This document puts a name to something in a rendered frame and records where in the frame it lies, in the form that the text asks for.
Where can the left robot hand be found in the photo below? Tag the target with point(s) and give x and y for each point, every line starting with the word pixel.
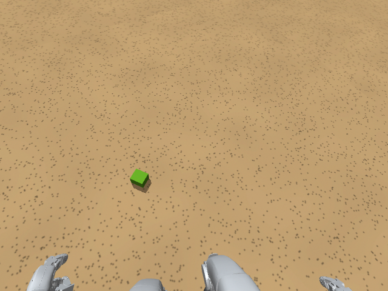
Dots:
pixel 43 278

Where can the small box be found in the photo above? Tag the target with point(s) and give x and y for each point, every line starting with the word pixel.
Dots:
pixel 139 178

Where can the right robot hand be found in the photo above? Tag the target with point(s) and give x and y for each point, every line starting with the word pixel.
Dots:
pixel 333 284

